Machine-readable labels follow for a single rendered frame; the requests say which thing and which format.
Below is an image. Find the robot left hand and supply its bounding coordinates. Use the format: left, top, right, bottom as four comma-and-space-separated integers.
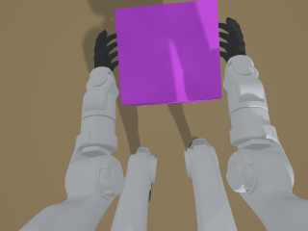
93, 30, 118, 72

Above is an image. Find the robot right hand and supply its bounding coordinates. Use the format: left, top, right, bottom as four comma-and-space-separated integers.
218, 17, 246, 62

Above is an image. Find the right robot upper arm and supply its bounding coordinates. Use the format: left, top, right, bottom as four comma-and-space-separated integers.
226, 148, 308, 231

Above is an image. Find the robot left forearm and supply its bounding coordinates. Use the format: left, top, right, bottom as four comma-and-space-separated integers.
64, 66, 119, 187

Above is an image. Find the left robot upper arm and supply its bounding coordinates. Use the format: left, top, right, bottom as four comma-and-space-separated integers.
19, 154, 125, 231

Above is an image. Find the left robot thigh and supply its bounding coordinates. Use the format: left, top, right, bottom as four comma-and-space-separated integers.
110, 151, 158, 231

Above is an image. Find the left robot shin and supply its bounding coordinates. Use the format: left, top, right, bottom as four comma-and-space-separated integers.
127, 146, 152, 190

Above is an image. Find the robot right forearm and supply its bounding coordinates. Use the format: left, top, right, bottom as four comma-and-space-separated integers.
222, 55, 295, 178

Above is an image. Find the carton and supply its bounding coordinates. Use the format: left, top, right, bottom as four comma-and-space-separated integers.
115, 0, 222, 106

